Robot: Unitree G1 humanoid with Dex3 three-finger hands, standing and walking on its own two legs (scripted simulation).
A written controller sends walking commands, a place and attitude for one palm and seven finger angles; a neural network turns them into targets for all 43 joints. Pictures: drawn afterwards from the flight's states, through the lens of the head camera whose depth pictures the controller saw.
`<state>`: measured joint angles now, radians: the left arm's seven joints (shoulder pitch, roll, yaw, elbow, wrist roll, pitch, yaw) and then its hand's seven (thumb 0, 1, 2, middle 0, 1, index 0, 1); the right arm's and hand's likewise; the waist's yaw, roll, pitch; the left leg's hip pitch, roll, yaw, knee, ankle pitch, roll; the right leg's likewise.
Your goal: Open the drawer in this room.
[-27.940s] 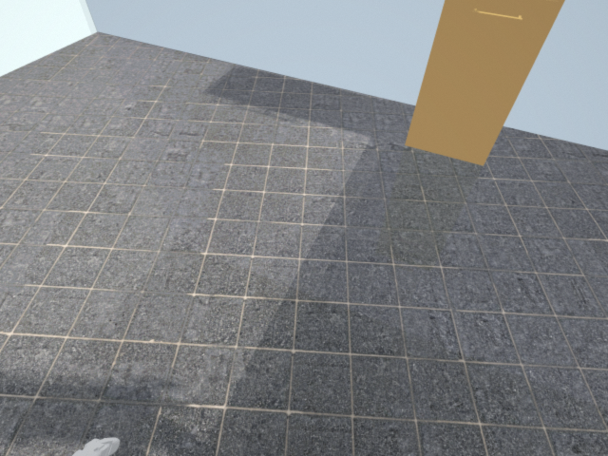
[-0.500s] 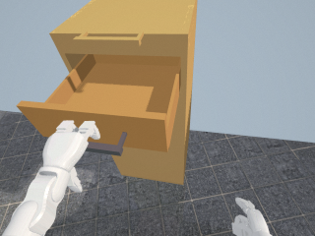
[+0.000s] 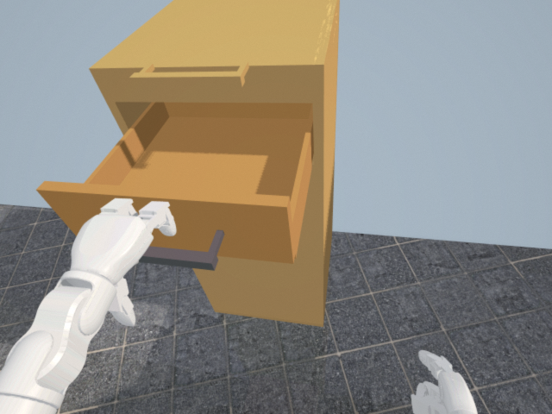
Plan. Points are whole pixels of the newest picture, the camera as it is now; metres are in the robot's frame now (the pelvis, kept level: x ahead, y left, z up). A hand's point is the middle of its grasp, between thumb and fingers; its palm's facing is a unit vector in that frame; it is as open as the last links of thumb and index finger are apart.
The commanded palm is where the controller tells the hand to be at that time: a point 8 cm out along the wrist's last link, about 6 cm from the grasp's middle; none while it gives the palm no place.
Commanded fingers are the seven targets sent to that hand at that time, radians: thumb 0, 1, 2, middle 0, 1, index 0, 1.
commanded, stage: lift the hand off the handle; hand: left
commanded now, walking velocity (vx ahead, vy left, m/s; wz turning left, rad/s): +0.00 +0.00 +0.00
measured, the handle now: (158, 243) +0.30 +0.24 +0.10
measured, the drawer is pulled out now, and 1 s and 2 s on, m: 0.25 0.25 0.25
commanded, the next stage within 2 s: draw the hand back to the body in 0.86 s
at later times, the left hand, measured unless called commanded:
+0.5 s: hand (118, 224) +0.28 +0.25 +0.17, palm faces +0.11 +0.01 -0.99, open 12.8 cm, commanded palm +0.25 +0.25 +0.26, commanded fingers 0.00 -0.50 0.30 -0.30 -1.20 -0.30 -1.20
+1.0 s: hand (111, 171) +0.31 +0.24 +0.24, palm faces +0.17 +0.02 -0.99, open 13.8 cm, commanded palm +0.25 +0.25 +0.29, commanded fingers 0.00 -0.50 0.30 -0.30 -1.20 -0.30 -1.20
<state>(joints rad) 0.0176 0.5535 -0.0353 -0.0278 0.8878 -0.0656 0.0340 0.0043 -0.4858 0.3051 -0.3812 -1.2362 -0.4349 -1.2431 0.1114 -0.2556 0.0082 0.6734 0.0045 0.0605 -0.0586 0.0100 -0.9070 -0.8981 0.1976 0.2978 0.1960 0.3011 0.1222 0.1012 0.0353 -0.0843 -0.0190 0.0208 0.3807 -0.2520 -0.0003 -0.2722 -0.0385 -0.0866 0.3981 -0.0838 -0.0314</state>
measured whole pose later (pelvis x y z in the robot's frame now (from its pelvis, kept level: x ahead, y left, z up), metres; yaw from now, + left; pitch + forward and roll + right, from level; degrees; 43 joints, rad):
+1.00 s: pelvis +0.00 -0.01 +0.00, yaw +0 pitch -2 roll +2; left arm -0.20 0.72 0.14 -0.19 0.70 0.06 -0.26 0.01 -0.49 0.30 -0.32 -1.20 -0.32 -1.21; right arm 0.12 -0.33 0.02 0.62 0.04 0.10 0.01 0.01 -0.91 -0.90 0.20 0.30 0.19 0.30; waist 0.09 0.13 0.02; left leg -0.11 -0.01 0.02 0.42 -0.28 -0.01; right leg -0.30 -0.03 -0.09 0.45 -0.12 -0.04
